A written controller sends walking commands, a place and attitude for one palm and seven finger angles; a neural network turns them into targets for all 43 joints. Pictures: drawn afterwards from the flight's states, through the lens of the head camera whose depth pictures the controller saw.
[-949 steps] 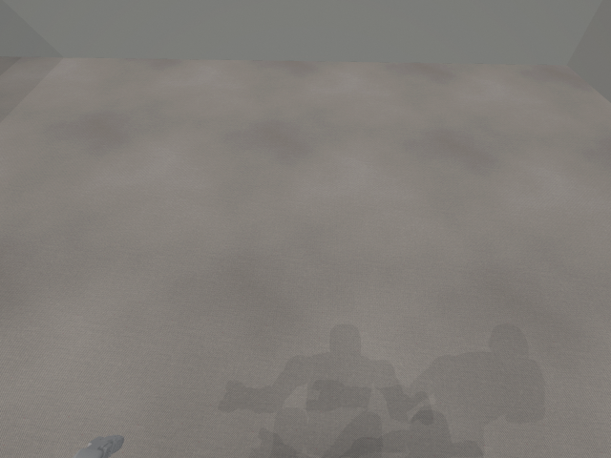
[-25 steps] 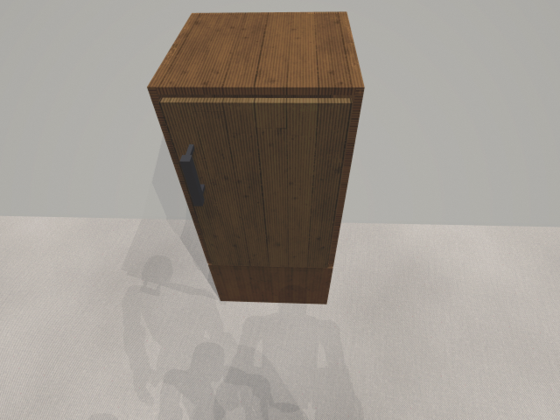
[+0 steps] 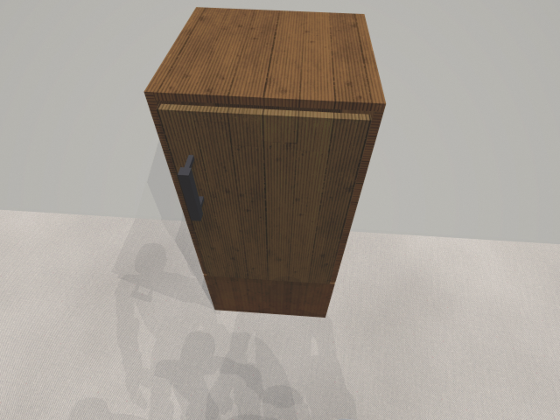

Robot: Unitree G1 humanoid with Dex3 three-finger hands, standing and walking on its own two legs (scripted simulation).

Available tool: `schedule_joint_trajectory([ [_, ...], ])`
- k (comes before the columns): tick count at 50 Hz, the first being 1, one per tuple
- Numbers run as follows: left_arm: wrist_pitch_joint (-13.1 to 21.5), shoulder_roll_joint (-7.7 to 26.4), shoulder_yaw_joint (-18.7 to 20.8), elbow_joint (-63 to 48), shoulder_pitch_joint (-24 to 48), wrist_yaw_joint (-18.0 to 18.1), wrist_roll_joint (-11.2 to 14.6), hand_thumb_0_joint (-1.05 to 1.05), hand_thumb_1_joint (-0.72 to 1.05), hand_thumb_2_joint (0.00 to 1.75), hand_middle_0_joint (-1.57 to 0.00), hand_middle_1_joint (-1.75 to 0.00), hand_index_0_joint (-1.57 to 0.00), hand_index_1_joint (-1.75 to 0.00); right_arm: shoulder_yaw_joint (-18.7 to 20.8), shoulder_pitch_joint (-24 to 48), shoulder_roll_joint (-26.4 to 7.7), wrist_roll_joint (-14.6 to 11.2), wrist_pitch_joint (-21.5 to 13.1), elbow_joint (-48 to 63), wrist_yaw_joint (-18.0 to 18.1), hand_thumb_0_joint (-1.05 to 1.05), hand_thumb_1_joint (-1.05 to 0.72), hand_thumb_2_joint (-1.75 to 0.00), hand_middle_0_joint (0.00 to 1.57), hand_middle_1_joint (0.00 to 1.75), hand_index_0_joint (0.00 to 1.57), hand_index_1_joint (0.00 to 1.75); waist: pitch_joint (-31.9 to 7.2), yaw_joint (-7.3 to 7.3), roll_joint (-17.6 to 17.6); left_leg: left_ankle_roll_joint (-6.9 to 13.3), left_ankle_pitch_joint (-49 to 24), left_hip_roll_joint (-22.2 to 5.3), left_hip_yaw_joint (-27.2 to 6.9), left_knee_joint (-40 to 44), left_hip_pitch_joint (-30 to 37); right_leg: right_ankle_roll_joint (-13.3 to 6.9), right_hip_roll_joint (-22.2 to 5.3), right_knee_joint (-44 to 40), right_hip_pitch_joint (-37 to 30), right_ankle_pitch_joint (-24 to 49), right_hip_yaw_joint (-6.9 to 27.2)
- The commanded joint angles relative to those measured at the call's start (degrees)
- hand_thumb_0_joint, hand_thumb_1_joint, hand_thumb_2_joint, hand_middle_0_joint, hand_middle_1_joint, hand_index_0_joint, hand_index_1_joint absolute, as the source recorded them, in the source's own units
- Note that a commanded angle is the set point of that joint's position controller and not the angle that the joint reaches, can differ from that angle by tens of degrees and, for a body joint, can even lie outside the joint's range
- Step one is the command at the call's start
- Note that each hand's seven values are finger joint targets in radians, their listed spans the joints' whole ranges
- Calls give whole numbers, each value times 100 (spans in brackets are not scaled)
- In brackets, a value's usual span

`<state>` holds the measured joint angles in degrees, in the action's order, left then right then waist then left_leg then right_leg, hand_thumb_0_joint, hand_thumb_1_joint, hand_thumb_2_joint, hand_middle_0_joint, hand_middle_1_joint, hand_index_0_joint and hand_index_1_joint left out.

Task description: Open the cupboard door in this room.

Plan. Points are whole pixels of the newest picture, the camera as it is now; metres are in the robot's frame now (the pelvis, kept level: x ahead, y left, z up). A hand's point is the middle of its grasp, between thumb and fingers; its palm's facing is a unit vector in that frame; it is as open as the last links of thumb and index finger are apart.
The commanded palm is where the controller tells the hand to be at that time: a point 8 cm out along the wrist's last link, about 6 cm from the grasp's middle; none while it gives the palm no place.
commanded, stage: come to a stop and stand still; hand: left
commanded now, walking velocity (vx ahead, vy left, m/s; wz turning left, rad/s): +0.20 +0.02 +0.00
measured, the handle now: (193, 188) +0.55 +0.21 -0.04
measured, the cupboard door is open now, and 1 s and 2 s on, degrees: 0 0 0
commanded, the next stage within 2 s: look again from close up in 1.50 s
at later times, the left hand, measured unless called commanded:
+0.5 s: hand out of the picture +0.15 +0.14 -0.15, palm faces +0.06 -0.96 -0.26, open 7.2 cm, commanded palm none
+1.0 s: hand out of the picture -0.02 +0.20 -0.16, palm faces +0.10 -0.96 -0.27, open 7.3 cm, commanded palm none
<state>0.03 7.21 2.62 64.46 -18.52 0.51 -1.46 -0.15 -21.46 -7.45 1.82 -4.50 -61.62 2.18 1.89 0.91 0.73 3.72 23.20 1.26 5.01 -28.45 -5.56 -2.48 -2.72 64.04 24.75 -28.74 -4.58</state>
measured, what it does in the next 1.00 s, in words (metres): steps on the spot: right foot, then left foot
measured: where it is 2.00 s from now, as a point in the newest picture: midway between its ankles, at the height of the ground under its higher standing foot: outside the picture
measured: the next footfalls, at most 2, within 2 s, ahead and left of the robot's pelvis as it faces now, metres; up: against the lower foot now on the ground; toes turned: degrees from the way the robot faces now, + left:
right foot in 0.24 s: +0.19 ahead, -0.12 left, +0.00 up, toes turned -5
left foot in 0.72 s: +0.06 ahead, +0.10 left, +0.00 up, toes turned +4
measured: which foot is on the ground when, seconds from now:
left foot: down 0.00-0.24, up 0.26-0.70, down 0.72-1.00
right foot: up 0.00-0.22, down 0.24-0.76, up 0.78-0.90, down 0.92-1.00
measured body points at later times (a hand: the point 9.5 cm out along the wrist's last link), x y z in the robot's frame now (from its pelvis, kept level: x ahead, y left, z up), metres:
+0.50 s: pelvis +0.06 -0.05 +0.00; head +0.10 -0.07 +0.45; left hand +0.15 +0.19 -0.13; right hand +0.12 -0.30 -0.16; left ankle +0.03 +0.12 -0.64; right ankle +0.15 -0.11 -0.73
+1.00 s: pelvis -0.02 +0.01 -0.01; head -0.02 -0.02 +0.44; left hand -0.02 +0.25 -0.14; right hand +0.05 -0.21 -0.17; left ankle +0.01 +0.10 -0.73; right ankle +0.05 -0.08 -0.73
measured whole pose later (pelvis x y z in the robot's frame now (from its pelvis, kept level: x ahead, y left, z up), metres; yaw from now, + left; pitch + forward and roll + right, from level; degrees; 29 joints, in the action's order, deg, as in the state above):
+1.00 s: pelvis -0.02 +0.01 -0.01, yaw +2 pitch -3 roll +1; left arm -1.1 8.5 1.2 54.7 -21.2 1.2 -1.4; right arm 2.1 -15.6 -11.2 0.9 3.1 -52.2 0.6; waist 0.9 -0.8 3.8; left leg 2.3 19.3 2.6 4.6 -36.8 -17.0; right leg -2.4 0.4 36.7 19.5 -15.0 -1.1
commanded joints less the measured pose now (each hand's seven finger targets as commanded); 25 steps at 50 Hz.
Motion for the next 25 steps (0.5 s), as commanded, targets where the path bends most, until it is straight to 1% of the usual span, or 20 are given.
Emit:
schedule_joint_trajectory([
  [1, 180, 131, 23, -772, 646, -74, 2, 0, 90, 90, -20, -30, -20, -30, 95, -962, -604, -2, -60, -93, 57, 0, -90, -90, 20, 30, 20, 30, 624, 69, 384, 912, -4358, -1609, -1182, 1270, 679, 54, -150, 349, 1742, 595, 8],
  [3, 152, 142, 10, -895, 869, -107, 14, 0, 90, 90, -20, -30, -20, -30, 79, -983, -624, -7, -82, -118, 58, 0, -90, -90, 20, 30, 20, 30, 606, 67, 548, 837, -4420, -1477, -868, 1360, 648, 67, -102, -110, 1626, 803, -90],
  [5, 155, 143, -1, -1048, 1160, -116, 40, 0, 90, 90, -20, -30, -20, -30, 70, -964, -626, 12, -63, -139, 54, 0, -90, -90, 20, 30, 20, 30, 685, 73, 664, 745, -4663, -1385, -625, 1326, 454, 9, -28, -954, 1255, 903, -210],
  [6, 172, 167, -9, -1089, 1185, -104, 48, 0, 90, 90, -20, -30, -20, -30, 79, -861, -640, 12, -41, -122, 57, 0, -90, -90, 20, 30, 20, 30, 654, 49, 588, 657, -5128, -1373, -525, 1205, 386, -1, 45, -1472, 934, 1046, -273],
  [7, 195, 176, -26, -1090, 1050, -75, 59, 0, 90, 90, -20, -30, -20, -30, 91, -799, -757, -6, -17, -122, 64, 0, -90, -90, 20, 30, 20, 30, 445, -34, 622, 585, -5839, -1389, -494, 983, 400, -47, 181, -1860, 436, 1140, -297],
  [8, 217, 254, -14, -1013, 683, -28, 52, 0, 90, 90, -20, -30, -20, -30, 131, -691, -902, -34, 8, -100, 67, 0, -90, -90, 20, 30, 20, 30, 179, -226, 526, 485, -6267, -1419, -462, 596, 367, -76, 254, -2217, -196, 1443, -228],
  [9, 240, 398, 23, -883, 186, 23, 46, 0, 90, 90, -20, -30, -20, -30, 176, -568, -1027, -76, 37, -45, 62, 0, -90, -90, 20, 30, 20, 30, -110, -455, 387, 332, -6179, -1360, -421, 128, 297, -64, 243, -2748, -867, 2050, -130],
  [10, 296, 742, 112, -774, -285, 52, 27, 0, 90, 90, -20, -30, -20, -30, 239, -431, -1247, -137, 48, 39, 39, 0, -90, -90, 20, 30, 20, 30, -419, -680, 213, 161, -5588, -1145, -370, -393, 184, -75, 193, -3397, -1616, 2897, -110],
  [11, 389, 1415, 243, -743, -543, 103, -8, 0, 90, 90, -20, -30, -20, -30, 320, -392, -1338, -192, 47, 101, -7, 0, -90, -90, 20, 30, 20, 30, -743, -779, -297, -14, -3964, -795, -352, -1310, -473, -291, -475, -3508, -2528, 4560, 500],
  [12, 397, 1700, 332, -719, -759, 178, -24, 0, 90, 90, -20, -30, -20, -30, 318, -747, -839, -234, 67, 158, -12, 0, -90, -90, 20, 30, 20, 30, -1213, -684, -1395, -254, 324, 80, -214, -2937, -1534, -1025, -1938, -3240, -3444, 7873, 2178],
  [13, 303, 1590, 258, -709, -919, 173, 58, 0, 90, 90, -20, -30, -20, -30, 279, -941, -589, -238, 207, 168, 63, 0, -90, -90, 20, 30, 20, 30, -1654, -568, -1368, -313, 1566, 156, -797, -3860, -1358, -1548, -2594, -3451, -3085, 8782, 2597],
  [14, 235, 1440, 219, -813, -580, 218, 34, 0, 90, 90, -20, -30, -20, -30, 301, -742, -461, -206, 310, 220, 74, 0, -90, -90, 20, 30, 20, 30, -916, -460, -924, -319, 1497, 77, -989, -4032, -1586, -1573, -2484, -3678, -2370, 7923, 2284],
  [15, 202, 1338, 199, -886, -190, 214, 30, 0, 90, 90, -20, -30, -20, -30, 312, -457, -384, -186, 447, 219, 38, 0, -90, -90, 20, 30, 20, 30, -633, -400, -1126, -398, 1301, -49, -897, -4386, -1614, -1494, -2327, -3980, -1602, 6625, 2362],
  [16, 147, 1183, 176, -982, 248, 238, 36, 0, 90, 90, -20, -30, -20, -30, 344, -331, -393, -151, 575, 226, 20, 0, -90, -90, 20, 30, 20, 30, -303, -220, -917, -463, 1099, -146, -869, -4516, -1729, -1345, -2101, -4127, -1136, 5809, 2140],
  [17, 123, 1088, 152, -1062, 469, 263, 35, 0, 90, 90, -20, -30, -20, -30, 339, -278, -399, -107, 643, 218, -25, 0, -90, -90, 20, 30, 20, 30, -216, -125, -819, -516, 843, -212, -844, -4517, -1821, -1183, -1924, -4190, -824, 5527, 1745],
  [18, 117, 1096, 158, -1103, 562, 260, 35, 0, 90, 90, -20, -30, -20, -30, 351, -284, -417, -101, 704, 216, -63, 0, -90, -90, 20, 30, 20, 30, -333, -56, -579, -571, 578, -177, -796, -4485, -1815, -1034, -1754, -4265, -707, 5213, 1410],
  [20, 85, 1238, 222, -1180, 668, 232, 24, 0, 90, 90, -20, -30, -20, -30, 389, -233, -482, -80, 782, 290, -120, 0, -90, -90, 20, 30, 20, 30, -497, -7, -711, -639, 208, -138, -654, -4335, -1804, -859, -1564, -4334, -593, 4443, 1104],
  [21, 76, 1257, 242, -1190, 688, 234, 10, 0, 90, 90, -20, -30, -20, -30, 403, -198, -493, -66, 800, 306, -131, 0, -90, -90, 20, 30, 20, 30, -536, -16, -736, -678, 76, -176, -593, -4201, -1797, -853, -1514, -4353, -537, 4210, 1080],
  [23, 40, 1312, 257, -1232, 700, 193, 6, 0, 90, 90, -20, -30, -20, -30, 425, -21, -572, -47, 831, 417, -165, 0, -90, -90, 20, 30, 20, 30, -477, -38, -809, -695, -189, -130, -558, -4101, -1874, -745, -1412, -4556, -395, 3171, 1144],
  [25, 2, 1319, 301, -1288, 719, 176, -29, 0, 90, 90, -20, -30, -20, -30, 433, 126, -605, -28, 811, 536, -182, 0, -90, -90, 20, 30, 20, 30, -449, -67, -849, -690, -207, -179, -501, -3630, -1878, -746, -1421, -4739, -403, 2043, 1270],
])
